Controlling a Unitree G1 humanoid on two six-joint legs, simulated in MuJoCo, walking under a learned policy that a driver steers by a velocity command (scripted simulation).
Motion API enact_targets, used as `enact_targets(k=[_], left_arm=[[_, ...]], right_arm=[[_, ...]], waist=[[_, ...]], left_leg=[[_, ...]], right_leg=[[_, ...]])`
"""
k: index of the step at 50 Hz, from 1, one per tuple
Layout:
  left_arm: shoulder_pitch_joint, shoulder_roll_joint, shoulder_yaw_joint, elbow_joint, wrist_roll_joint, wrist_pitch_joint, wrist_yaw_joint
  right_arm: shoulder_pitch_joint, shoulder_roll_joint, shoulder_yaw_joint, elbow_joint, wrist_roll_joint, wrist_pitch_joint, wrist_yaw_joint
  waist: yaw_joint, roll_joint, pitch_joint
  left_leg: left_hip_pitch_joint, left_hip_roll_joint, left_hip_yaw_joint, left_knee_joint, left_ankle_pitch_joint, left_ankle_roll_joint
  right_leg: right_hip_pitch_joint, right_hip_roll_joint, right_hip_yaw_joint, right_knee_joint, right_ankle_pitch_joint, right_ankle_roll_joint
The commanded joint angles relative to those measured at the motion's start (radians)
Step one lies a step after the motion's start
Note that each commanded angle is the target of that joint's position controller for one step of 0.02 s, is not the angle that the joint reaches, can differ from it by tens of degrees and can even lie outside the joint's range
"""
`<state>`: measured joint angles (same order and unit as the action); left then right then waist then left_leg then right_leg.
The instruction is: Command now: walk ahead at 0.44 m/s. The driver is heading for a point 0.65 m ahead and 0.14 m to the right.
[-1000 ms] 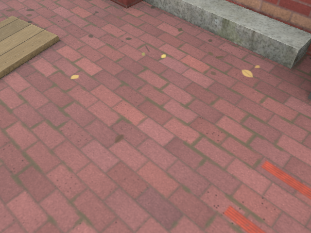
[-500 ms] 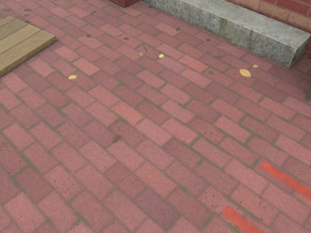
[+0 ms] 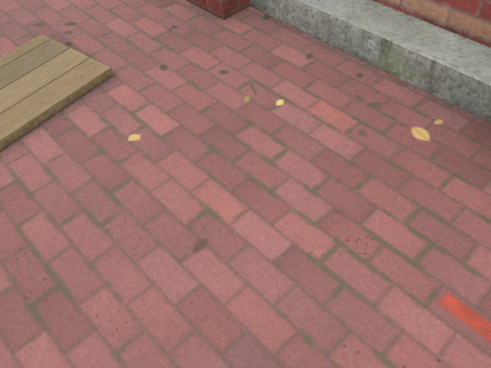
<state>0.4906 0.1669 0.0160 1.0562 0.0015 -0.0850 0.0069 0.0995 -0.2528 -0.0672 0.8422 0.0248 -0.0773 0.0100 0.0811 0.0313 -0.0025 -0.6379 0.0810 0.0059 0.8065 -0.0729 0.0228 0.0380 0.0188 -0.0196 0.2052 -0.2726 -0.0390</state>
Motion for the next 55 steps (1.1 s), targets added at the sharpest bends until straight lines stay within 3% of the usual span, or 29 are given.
enact_targets(k=[1,4,6,7,8,9,10,11,12,13,14,15,17,20,23,26,31,34,36,37,38,39,40,41,42,44,47,51,55], left_arm=[[0.033,0.189,0.033,-0.035,-0.007,-0.006,0.014],[0.04,0.195,0.04,-0.025,-0.021,-0.004,0.015],[0.027,0.207,0.047,-0.027,-0.021,0.003,0.015],[0.013,0.221,0.052,-0.032,-0.019,0.007,0.014],[-0.011,0.224,0.053,-0.041,-0.014,0.014,0.013],[-0.043,0.216,0.047,-0.063,-0.004,0.017,0.01],[0.037,0.113,0.02,-0.09,0.005,0.008,0.002],[0.097,0.055,0.003,-0.071,-0.024,-0.014,-0.001],[0.006,0.166,0.037,-0.093,-0.056,-0.028,0.0],[-0.084,0.191,0.046,-0.126,-0.066,-0.03,0.005],[-0.124,0.176,0.049,-0.136,-0.052,-0.025,0.014],[-0.114,0.162,0.059,-0.133,-0.039,-0.01,0.02],[-0.072,0.11,0.058,-0.128,-0.04,0.021,0.017],[-0.143,0.118,0.066,-0.176,-0.034,0.046,0.02],[-0.221,0.134,0.073,-0.216,-0.027,0.045,0.01],[-0.33,0.122,0.063,-0.258,-0.021,0.036,-0.015],[-0.504,0.105,0.042,-0.362,-0.023,0.029,-0.058],[-0.471,0.148,0.058,-0.399,-0.025,0.035,-0.074],[-0.25,0.225,0.102,-0.361,-0.033,0.037,-0.07],[-0.074,0.306,0.142,-0.317,-0.033,0.045,-0.049],[-0.063,0.427,0.163,-0.312,-0.038,0.045,-0.034],[-0.028,0.368,0.14,-0.346,-0.021,0.032,-0.035],[-0.075,0.301,0.118,-0.342,-0.003,0.021,-0.036],[-0.158,0.26,0.105,-0.355,-0.004,0.014,-0.035],[-0.245,0.221,0.092,-0.375,-0.006,0.013,-0.034],[-0.299,0.196,0.079,-0.394,0.006,0.011,-0.028],[-0.283,0.236,0.085,-0.376,0.003,0.004,-0.016],[-0.264,0.235,0.079,-0.355,-0.005,0.025,0.006],[-0.242,0.226,0.068,-0.318,0.002,0.037,0.009]], right_arm=[[-0.19,-0.003,0.019,-0.103,0.005,-0.014,0.016],[-0.243,-0.03,0.02,-0.127,0.008,-0.018,0.03],[-0.226,-0.061,0.011,-0.132,0.004,-0.026,0.036],[-0.171,-0.086,-0.001,-0.122,0.002,-0.028,0.034],[-0.034,-0.123,-0.021,-0.085,0.003,-0.029,0.027],[0.171,-0.175,-0.046,-0.029,0.007,-0.027,0.015],[0.332,-0.277,-0.069,0.003,-0.023,-0.021,0.003],[0.348,-0.233,-0.05,0.017,-0.023,-0.017,0.009],[0.258,-0.157,-0.027,0.012,-0.017,-0.02,0.01],[0.167,-0.114,-0.014,0.0,-0.013,-0.024,0.009],[0.095,-0.085,-0.005,0.0,-0.018,-0.034,0.015],[0.053,-0.054,0.002,0.006,-0.028,-0.044,0.018],[0.037,-0.037,0.003,0.03,-0.036,-0.051,0.02],[0.059,-0.074,-0.006,0.061,-0.04,-0.058,0.007],[0.093,-0.101,-0.008,0.077,-0.044,-0.052,-0.009],[0.122,-0.132,-0.009,0.082,-0.038,-0.042,-0.023],[0.231,-0.17,-0.019,0.108,-0.02,-0.007,-0.032],[0.209,-0.209,-0.031,0.091,-0.011,0.015,-0.035],[0.178,-0.228,-0.036,0.074,-0.007,0.033,-0.042],[0.176,-0.214,-0.029,0.056,-0.015,0.028,-0.044],[0.271,-0.045,0.021,0.001,-0.051,-0.001,-0.023],[0.19,-0.104,0.017,-0.025,-0.012,-0.054,-0.007],[0.076,-0.158,0.0,-0.054,0.029,-0.077,0.001],[0.074,-0.148,0.005,-0.053,0.024,-0.083,-0.003],[0.089,-0.151,-0.001,-0.031,0.002,-0.074,-0.013],[0.133,-0.153,-0.012,-0.021,-0.013,-0.036,-0.016],[0.136,-0.103,-0.002,-0.029,-0.032,-0.003,-0.025],[0.031,-0.08,0.014,-0.052,-0.032,-0.003,-0.019],[-0.031,-0.103,0.01,-0.065,-0.03,-0.009,-0.002]], waist=[[0.008,-0.133,0.132],[-0.007,-0.133,0.158],[-0.043,-0.132,0.129],[-0.082,-0.149,0.082],[-0.158,-0.157,-0.002],[-0.252,-0.145,-0.127],[-0.241,0.059,-0.316],[-0.215,0.243,-0.461],[-0.205,0.165,-0.28],[-0.174,0.11,-0.142],[-0.137,0.033,-0.066],[-0.098,0.042,-0.038],[-0.059,0.066,-0.012],[-0.048,0.038,0.046],[-0.064,0.009,0.069],[-0.099,-0.012,0.087],[-0.162,-0.024,0.12],[-0.112,0.033,0.059],[0.02,0.058,-0.067],[0.099,-0.003,-0.16],[-0.014,-0.285,-0.239],[0.031,-0.196,-0.403],[0.05,-0.137,-0.265],[-0.002,-0.063,-0.17],[-0.051,-0.009,-0.107],[-0.104,-0.027,-0.082],[-0.123,-0.043,-0.07],[-0.079,-0.103,-0.089],[-0.048,-0.122,-0.084]], left_leg=[[-0.015,-0.032,0.041,-0.161,0.096,-0.013],[0.002,-0.032,0.019,-0.237,0.095,0.019],[0.076,-0.051,0.022,-0.272,0.046,0.05],[0.176,-0.081,0.037,-0.273,0.016,0.066],[0.358,-0.111,0.053,-0.278,0.004,0.09],[0.656,-0.065,-0.001,-0.258,0.007,0.124],[1.072,0.211,-0.365,-0.274,-0.14,0.23],[1.128,0.361,-0.759,-0.486,-0.319,0.308],[0.965,0.316,-0.663,-0.536,-0.375,0.249],[0.794,0.289,-0.493,-0.553,-0.325,0.206],[0.631,0.252,-0.373,-0.591,-0.215,0.182],[0.535,0.208,-0.266,-0.62,-0.144,0.157],[0.437,0.17,-0.146,-0.667,-0.09,0.15],[0.404,0.173,-0.042,-0.708,-0.009,0.167],[0.456,0.17,0.03,-0.721,0.041,0.17],[0.503,0.157,0.112,-0.722,0.091,0.15],[0.711,0.21,0.173,-0.64,0.193,0.132],[0.765,0.219,0.218,-0.48,0.611,0.103],[0.708,0.187,0.25,-0.16,0.826,0.067],[0.495,0.146,0.249,0.123,0.615,0.021],[0.012,-0.049,0.2,0.507,-0.353,-0.045],[-0.12,-0.12,-0.064,0.651,-0.514,-0.035],[-0.201,-0.064,-0.094,0.645,-0.428,-0.009],[-0.158,-0.014,-0.086,0.564,-0.343,0.001],[-0.084,0.027,-0.074,0.488,-0.308,-0.009],[0.052,0.052,-0.071,0.411,-0.281,-0.026],[0.085,0.025,-0.036,0.254,-0.191,-0.064],[0.14,-0.016,-0.01,-0.06,0.068,-0.071],[0.17,-0.036,-0.029,-0.202,0.128,-0.052]], right_leg=[[-0.095,-0.218,0.12,-0.115,0.266,-0.134],[-0.034,-0.262,0.111,-0.1,0.307,-0.128],[0.015,-0.279,0.106,-0.025,0.485,-0.111],[0.024,-0.278,0.105,0.053,0.671,-0.102],[-0.005,-0.249,0.085,0.205,0.831,-0.083],[-0.156,-0.199,0.067,0.437,0.776,-0.051],[-0.52,-0.063,0.015,0.831,0.338,0.005],[-0.668,0.036,0.13,1.085,-0.28,0.016],[-0.751,-0.026,0.18,1.173,-0.238,0.001],[-0.769,-0.081,0.136,1.166,-0.146,-0.013],[-0.722,-0.122,0.125,1.116,-0.066,-0.014],[-0.659,-0.154,0.132,1.062,-0.016,-0.018],[-0.59,-0.172,0.13,1.027,0.015,-0.022],[-0.681,-0.178,0.142,0.971,0.098,-0.011],[-0.762,-0.165,0.152,0.826,0.248,0.007],[-0.746,-0.149,0.081,0.638,0.357,0.01],[-0.811,-0.131,-0.006,0.473,0.278,-0.021],[-0.67,-0.052,-0.09,0.445,0.123,-0.068],[-0.362,0.039,-0.127,0.389,0.106,-0.126],[-0.049,0.007,-0.009,0.344,0.134,-0.175],[0.321,-0.271,0.537,0.293,0.035,-0.351],[0.412,-0.372,0.883,0.106,-0.062,-0.426],[0.33,-0.354,0.723,0.084,0.119,-0.357],[0.162,-0.32,0.549,0.108,0.339,-0.315],[0.002,-0.278,0.41,0.119,0.524,-0.278],[-0.171,-0.231,0.291,0.09,0.681,-0.249],[-0.253,-0.191,0.176,0.074,0.864,-0.241],[-0.235,-0.126,0.078,0.094,0.804,-0.177],[-0.164,-0.17,0.129,0.133,0.684,-0.162]])
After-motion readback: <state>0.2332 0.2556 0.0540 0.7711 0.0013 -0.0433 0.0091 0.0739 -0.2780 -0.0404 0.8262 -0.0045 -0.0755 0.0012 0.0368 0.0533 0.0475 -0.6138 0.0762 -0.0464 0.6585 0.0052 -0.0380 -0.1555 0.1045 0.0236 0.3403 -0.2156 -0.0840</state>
